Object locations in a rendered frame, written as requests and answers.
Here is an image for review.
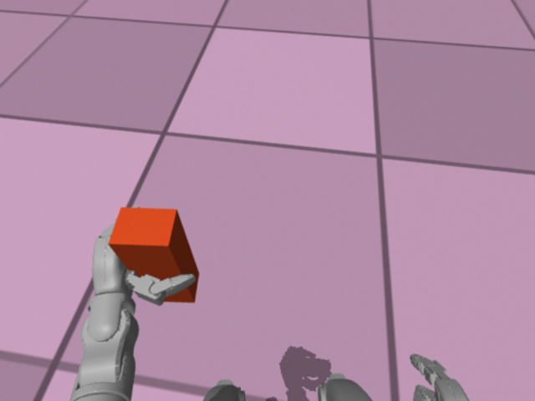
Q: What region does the right robot hand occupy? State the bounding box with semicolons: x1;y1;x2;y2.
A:
410;354;469;401

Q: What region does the carton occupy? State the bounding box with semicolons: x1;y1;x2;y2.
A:
108;207;199;302

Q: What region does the left robot arm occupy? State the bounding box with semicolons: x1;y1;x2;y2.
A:
69;292;139;401

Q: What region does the left robot hand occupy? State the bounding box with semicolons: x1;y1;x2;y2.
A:
93;205;196;306

